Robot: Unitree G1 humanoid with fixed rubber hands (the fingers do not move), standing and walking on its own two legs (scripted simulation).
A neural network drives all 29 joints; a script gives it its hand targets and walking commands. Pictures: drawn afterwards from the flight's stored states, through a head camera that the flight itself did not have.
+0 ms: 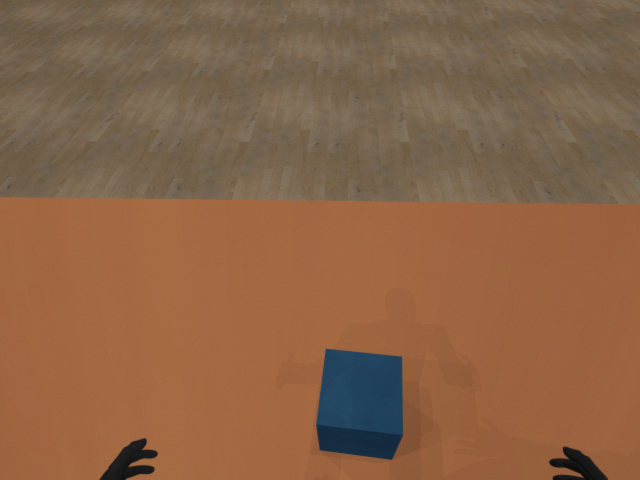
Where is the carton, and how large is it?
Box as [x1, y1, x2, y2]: [316, 349, 402, 459]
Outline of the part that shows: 326,349 316,422 320,449 391,459 402,436 401,357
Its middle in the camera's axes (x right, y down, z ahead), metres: +0.11 +0.46 +1.09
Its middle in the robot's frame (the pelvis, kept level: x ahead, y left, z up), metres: +0.42 -0.05 -0.65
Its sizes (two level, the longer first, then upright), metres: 0.210 0.200 0.250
